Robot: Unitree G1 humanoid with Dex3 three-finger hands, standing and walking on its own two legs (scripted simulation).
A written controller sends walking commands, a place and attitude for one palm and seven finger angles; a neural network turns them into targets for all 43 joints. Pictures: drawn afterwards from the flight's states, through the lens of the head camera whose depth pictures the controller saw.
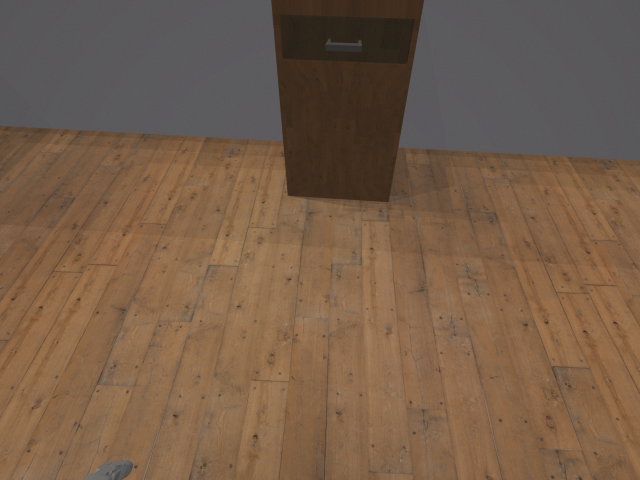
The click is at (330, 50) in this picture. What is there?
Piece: drawer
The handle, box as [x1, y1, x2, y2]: [326, 39, 361, 51]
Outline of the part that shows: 326,42 326,50 361,51 360,40 358,40 357,43 335,43 331,42 330,39 328,39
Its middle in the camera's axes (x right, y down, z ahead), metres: +0.08 -0.65 +1.30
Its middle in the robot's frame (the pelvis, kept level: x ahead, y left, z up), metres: +1.41 +0.00 -0.04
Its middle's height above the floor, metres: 0.72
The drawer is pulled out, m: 0.00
